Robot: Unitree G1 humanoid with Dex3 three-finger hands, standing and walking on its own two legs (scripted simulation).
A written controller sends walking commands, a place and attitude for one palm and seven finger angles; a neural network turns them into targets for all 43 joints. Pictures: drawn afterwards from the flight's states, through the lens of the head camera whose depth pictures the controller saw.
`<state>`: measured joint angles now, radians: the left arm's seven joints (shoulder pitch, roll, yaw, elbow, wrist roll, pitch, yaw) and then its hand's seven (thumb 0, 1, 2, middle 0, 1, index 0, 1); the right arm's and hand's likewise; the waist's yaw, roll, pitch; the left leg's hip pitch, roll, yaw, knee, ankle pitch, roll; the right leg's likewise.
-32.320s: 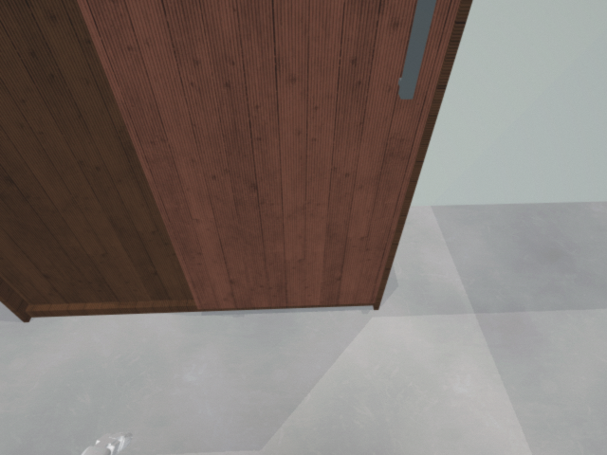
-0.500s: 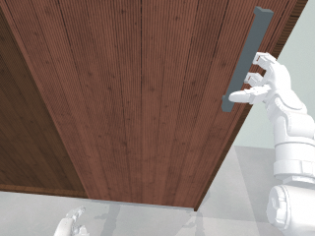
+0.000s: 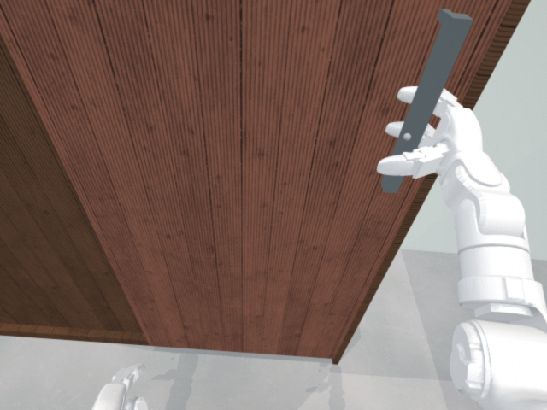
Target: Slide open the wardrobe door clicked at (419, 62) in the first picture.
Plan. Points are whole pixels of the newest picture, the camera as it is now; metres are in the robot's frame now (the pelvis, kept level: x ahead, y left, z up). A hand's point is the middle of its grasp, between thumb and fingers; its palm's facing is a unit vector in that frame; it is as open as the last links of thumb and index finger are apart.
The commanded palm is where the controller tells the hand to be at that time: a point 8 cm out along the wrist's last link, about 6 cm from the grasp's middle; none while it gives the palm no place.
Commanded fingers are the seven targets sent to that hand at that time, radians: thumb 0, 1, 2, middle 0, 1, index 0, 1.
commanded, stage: slide the fingers in behind the handle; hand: right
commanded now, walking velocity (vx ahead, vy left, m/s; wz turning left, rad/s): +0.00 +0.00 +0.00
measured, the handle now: (413, 112) +0.47 -0.15 +0.25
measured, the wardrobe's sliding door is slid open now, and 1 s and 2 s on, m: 0.00 0.00 0.00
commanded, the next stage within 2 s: grip the handle and tug to test in 0.62 s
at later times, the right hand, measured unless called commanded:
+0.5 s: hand (402, 136) +0.42 -0.13 +0.24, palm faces +0.00 +1.00 +0.01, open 13.9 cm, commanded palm +0.40 -0.18 +0.25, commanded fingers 0.00 0.50 -0.30 0.30 1.20 0.30 1.20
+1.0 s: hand (406, 134) +0.42 -0.14 +0.24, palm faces -0.01 +1.00 +0.01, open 11.9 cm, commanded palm +0.40 -0.19 +0.25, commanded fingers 0.00 -0.20 -0.60 0.38 1.30 0.38 1.30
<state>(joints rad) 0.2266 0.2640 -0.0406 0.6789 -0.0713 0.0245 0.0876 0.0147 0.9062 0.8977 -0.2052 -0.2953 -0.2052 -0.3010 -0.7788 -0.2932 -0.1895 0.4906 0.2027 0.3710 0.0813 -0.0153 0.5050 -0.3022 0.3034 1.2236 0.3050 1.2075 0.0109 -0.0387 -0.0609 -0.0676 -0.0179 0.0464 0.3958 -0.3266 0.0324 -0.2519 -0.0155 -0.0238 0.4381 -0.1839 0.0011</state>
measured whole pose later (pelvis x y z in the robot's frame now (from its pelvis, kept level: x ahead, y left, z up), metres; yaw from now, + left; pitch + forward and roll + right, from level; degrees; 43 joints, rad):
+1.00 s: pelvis +0.00 +0.00 +0.00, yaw +1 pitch +0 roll +0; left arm 0.23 0.26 -0.04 0.67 -0.07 0.03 0.09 0.01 0.91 0.90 -0.21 -0.30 -0.21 -0.30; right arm -0.78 -0.30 -0.21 0.52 0.20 0.35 0.07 -0.01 0.22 -0.43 0.37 1.27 0.36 1.26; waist 0.02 -0.03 -0.06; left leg -0.07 -0.02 0.03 0.38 -0.31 0.03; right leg -0.25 -0.02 -0.04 0.42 -0.18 0.00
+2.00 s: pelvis +0.02 +0.01 +0.00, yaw +2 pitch +0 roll -1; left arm 0.21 0.27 -0.04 0.63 -0.07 0.06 0.08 0.02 0.91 0.90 -0.21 -0.30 -0.21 -0.30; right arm -0.62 -0.30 -0.26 0.31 0.21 0.40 0.07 -0.01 -0.73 -0.79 0.39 1.40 0.37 1.40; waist 0.03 -0.04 -0.08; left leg -0.04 -0.02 0.01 0.37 -0.33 0.04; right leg -0.21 -0.03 -0.06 0.41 -0.20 0.01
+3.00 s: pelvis +0.04 +0.04 -0.01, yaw +3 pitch -5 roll -2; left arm 0.13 0.18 -0.02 0.58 -0.03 0.05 0.01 0.01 0.90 0.90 -0.21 -0.30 -0.21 -0.30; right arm -0.51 -0.24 -0.16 0.05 0.12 0.12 -0.12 -0.04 -0.73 -0.86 0.45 1.40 0.17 1.40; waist -0.09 -0.05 0.14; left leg -0.43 0.00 0.02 0.76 -0.30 -0.03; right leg -0.12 -0.08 -0.04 0.53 -0.32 0.06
